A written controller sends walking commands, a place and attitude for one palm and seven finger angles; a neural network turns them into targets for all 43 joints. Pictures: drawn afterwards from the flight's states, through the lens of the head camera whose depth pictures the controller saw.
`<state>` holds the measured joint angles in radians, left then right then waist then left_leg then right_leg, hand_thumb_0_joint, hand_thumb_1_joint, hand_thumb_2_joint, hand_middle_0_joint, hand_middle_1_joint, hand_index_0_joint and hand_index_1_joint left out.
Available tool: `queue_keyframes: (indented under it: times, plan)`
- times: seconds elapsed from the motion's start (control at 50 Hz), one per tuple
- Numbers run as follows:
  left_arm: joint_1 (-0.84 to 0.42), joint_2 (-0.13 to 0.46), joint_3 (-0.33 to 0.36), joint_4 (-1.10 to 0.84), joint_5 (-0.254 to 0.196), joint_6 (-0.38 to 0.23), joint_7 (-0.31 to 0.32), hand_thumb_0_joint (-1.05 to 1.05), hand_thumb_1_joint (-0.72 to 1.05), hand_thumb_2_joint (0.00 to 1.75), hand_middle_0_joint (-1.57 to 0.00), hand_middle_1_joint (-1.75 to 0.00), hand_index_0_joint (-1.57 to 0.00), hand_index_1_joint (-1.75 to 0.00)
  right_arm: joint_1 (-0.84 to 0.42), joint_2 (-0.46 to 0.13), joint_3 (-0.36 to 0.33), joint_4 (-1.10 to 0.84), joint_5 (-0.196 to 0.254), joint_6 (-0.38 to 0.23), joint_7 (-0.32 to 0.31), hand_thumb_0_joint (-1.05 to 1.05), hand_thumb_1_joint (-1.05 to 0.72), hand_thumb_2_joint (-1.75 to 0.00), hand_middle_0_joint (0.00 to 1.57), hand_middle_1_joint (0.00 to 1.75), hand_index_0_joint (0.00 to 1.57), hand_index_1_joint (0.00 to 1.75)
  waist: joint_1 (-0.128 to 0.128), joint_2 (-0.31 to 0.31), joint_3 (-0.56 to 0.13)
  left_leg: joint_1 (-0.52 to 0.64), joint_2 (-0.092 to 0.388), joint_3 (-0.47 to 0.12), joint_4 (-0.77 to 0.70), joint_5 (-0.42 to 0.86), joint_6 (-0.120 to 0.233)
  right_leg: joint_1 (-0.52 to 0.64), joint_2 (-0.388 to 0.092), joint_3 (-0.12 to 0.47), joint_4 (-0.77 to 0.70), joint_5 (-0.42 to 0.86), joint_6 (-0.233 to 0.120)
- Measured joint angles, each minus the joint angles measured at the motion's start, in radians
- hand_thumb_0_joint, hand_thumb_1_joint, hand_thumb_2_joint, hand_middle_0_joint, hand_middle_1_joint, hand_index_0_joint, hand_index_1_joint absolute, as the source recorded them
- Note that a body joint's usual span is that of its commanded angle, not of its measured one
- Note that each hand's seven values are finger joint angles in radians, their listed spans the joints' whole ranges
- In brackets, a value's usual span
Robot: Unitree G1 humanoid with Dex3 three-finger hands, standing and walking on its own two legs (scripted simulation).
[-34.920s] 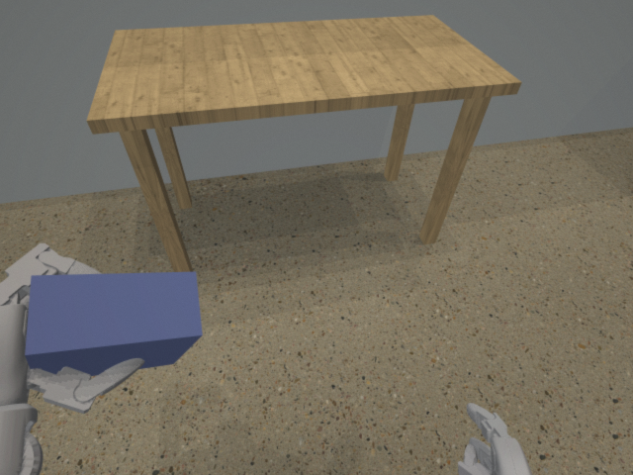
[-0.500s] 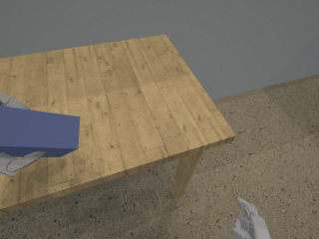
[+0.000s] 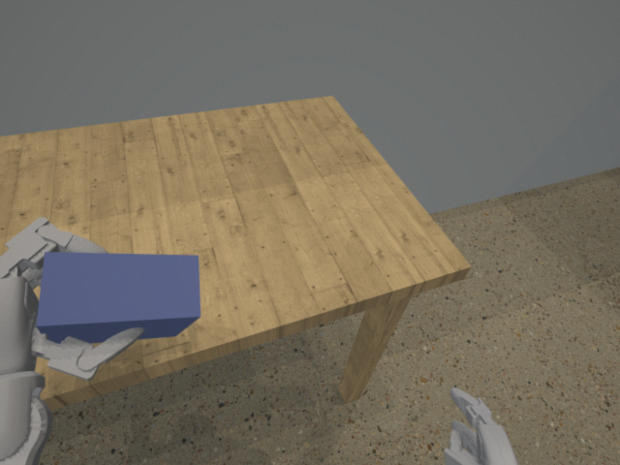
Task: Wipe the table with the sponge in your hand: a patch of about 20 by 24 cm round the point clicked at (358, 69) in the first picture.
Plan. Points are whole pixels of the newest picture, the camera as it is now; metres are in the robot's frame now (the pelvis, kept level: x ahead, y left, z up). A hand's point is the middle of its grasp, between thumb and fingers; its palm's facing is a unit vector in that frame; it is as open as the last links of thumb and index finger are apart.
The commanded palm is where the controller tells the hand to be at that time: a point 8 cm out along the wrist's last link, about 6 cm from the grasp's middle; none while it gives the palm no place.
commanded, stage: come to a stop and stand still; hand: left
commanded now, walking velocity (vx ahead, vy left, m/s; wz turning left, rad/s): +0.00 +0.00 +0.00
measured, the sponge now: (145, 301) +0.24 +0.21 +0.12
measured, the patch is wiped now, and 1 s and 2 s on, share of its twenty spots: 0.00 0.00 0.00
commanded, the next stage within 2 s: look again from close up in 0.68 s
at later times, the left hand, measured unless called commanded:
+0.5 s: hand (58, 273) +0.24 +0.29 +0.16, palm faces +0.35 -0.86 -0.37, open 10.3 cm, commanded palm +0.18 +0.33 +0.18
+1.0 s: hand (49, 286) +0.23 +0.29 +0.16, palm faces +0.39 -0.85 -0.36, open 10.3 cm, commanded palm +0.17 +0.32 +0.18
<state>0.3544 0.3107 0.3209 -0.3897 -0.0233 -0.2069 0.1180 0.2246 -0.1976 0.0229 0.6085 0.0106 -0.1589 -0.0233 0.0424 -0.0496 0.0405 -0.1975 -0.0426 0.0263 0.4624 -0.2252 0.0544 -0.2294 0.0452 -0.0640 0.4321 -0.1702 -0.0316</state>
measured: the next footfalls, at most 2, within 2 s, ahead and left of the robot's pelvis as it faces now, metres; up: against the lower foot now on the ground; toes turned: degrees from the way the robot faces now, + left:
none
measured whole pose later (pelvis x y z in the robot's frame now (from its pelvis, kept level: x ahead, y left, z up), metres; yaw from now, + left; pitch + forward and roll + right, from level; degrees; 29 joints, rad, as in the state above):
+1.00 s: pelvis +0.01 +0.04 +0.00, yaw +1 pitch -2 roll -1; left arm 0.41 0.36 0.33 -0.46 -0.03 -0.21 0.10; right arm 0.19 -0.19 0.02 0.57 0.01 -0.12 -0.03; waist 0.04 -0.02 0.07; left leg -0.17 -0.08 0.02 0.43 -0.22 0.09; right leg -0.19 0.01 -0.07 0.38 -0.16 -0.01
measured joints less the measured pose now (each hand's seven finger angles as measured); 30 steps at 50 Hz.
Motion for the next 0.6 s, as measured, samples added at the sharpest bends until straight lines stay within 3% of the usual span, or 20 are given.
queue_keyframes:
  times: [0.08, 0.2, 0.36, 0.46, 0.6]
  plan:
    - [0.013, 0.024, -0.027, -0.024, 0.018, -0.005, -0.020, -0.01, -0.53, 1.02, -0.71, -1.32, -0.75, -1.31, -0.012, 0.008, 0.004, -0.027, -0.003, -0.002, 0.004, 0.01, -0.90, -0.90, 0.21, 0.30, 0.21, 0.30, -0.013, 0.000, 0.007, 0.000, -0.017, 0.002, 0.001, 0.002, 0.017, -0.001, -0.015, 0.002, 0.006, 0.002, -0.005]
    - [0.040, 0.076, 0.032, -0.046, 0.008, -0.028, -0.027, -0.01, -0.53, 1.02, -0.71, -1.32, -0.75, -1.31, -0.001, 0.020, 0.013, -0.035, -0.007, -0.001, 0.010, 0.01, -0.90, -0.90, 0.21, 0.30, 0.21, 0.30, -0.014, 0.006, 0.004, -0.001, -0.021, -0.001, -0.006, -0.001, 0.029, 0.014, -0.018, 0.001, -0.030, 0.017, 0.003]
    - [0.024, 0.032, 0.012, -0.035, 0.007, -0.016, -0.022, -0.01, -0.53, 1.02, -0.71, -1.32, -0.75, -1.31, 0.008, 0.005, 0.007, -0.010, -0.007, 0.008, 0.015, 0.01, -0.90, -0.90, 0.21, 0.30, 0.21, 0.30, 0.001, 0.018, 0.020, 0.017, -0.042, 0.000, -0.030, -0.001, 0.044, 0.027, -0.038, 0.005, -0.041, 0.008, 0.026]
    - [0.030, 0.047, 0.000, -0.061, 0.005, -0.008, -0.027, -0.01, -0.53, 1.02, -0.71, -1.32, -0.75, -1.31, -0.012, 0.010, 0.002, -0.014, -0.007, 0.019, 0.016, 0.01, -0.90, -0.90, 0.21, 0.30, 0.21, 0.30, -0.014, 0.015, 0.040, 0.020, -0.048, 0.002, -0.028, -0.008, 0.046, 0.028, -0.044, 0.008, -0.034, -0.001, 0.032]
    - [0.076, 0.096, 0.041, -0.109, -0.012, -0.020, -0.030, -0.01, -0.53, 1.02, -0.71, -1.32, -0.75, -1.31, -0.028, 0.016, -0.004, -0.036, -0.003, 0.032, 0.015, 0.01, -0.90, -0.90, 0.21, 0.30, 0.21, 0.30, -0.033, 0.013, 0.046, 0.014, -0.046, -0.001, -0.019, -0.018, 0.040, 0.029, -0.042, 0.006, -0.037, -0.005, 0.033]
